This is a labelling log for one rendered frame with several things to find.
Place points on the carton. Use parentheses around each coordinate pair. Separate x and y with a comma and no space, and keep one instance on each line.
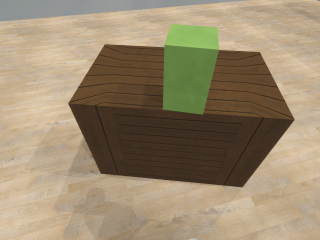
(190,55)

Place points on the pedestal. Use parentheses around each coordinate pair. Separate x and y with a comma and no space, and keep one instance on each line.
(119,109)

